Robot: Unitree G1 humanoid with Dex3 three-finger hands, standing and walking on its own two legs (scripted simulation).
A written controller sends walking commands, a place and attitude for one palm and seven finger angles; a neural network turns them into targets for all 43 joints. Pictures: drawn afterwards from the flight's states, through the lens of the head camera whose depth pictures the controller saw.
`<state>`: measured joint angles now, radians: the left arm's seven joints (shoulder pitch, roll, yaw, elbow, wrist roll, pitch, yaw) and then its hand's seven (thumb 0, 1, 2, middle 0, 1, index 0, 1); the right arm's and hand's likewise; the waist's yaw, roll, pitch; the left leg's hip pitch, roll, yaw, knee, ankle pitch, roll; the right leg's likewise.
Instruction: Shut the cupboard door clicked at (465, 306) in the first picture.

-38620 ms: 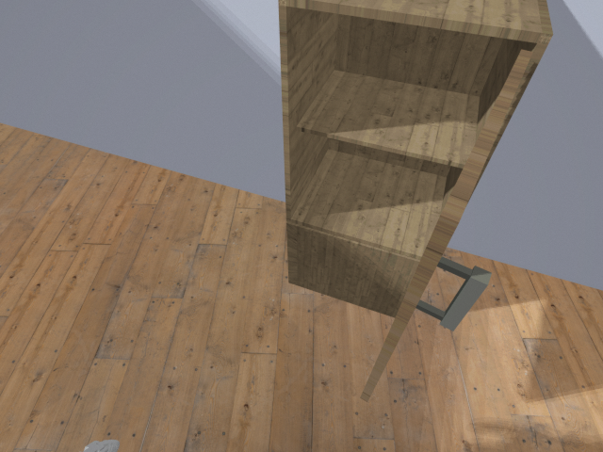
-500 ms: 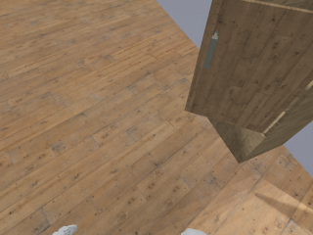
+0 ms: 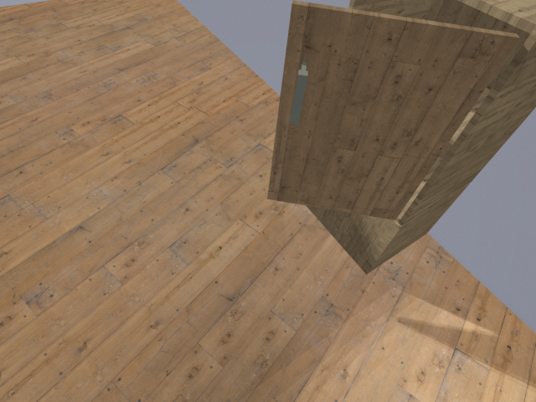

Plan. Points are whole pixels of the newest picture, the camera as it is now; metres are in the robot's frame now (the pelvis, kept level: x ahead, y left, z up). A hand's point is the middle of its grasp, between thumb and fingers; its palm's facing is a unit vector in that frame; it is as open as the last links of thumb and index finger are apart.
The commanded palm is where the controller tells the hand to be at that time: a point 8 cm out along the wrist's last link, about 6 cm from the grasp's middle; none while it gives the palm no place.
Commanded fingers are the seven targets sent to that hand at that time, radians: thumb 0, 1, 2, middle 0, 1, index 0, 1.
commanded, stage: take the last steps up to it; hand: left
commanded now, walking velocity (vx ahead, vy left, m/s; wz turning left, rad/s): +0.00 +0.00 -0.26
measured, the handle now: (299, 93) +0.72 -0.02 +0.06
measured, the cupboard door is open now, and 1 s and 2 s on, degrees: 48 48 48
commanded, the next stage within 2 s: come to a stop and stand still in 0.90 s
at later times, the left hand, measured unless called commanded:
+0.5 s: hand (201, 379) +0.18 +0.12 -0.15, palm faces -0.16 -0.96 -0.21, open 7.4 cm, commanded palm none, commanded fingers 0.00 0.90 0.90 -0.20 -0.30 -0.20 -0.30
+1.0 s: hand (229, 354) +0.22 +0.07 -0.17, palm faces -0.13 -0.98 -0.13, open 7.4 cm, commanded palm none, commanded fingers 0.00 0.90 0.90 -0.20 -0.30 -0.20 -0.30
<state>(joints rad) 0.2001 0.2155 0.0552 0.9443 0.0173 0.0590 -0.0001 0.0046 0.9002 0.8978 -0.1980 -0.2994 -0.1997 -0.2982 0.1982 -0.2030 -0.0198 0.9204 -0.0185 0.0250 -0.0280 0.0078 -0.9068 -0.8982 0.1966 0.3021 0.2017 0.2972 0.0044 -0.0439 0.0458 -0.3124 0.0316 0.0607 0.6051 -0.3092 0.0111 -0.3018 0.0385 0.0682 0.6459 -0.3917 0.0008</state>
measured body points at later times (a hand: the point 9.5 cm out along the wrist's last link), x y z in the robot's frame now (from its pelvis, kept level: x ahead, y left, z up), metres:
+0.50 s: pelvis +0.05 -0.06 +0.00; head +0.06 -0.07 +0.45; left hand +0.18 +0.17 -0.13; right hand -0.06 -0.30 -0.15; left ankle +0.01 +0.08 -0.70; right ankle +0.03 -0.16 -0.73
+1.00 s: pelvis +0.20 -0.09 +0.01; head +0.22 -0.08 +0.46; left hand +0.23 +0.13 -0.16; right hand +0.21 -0.33 -0.13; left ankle +0.24 +0.00 -0.73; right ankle +0.15 -0.21 -0.67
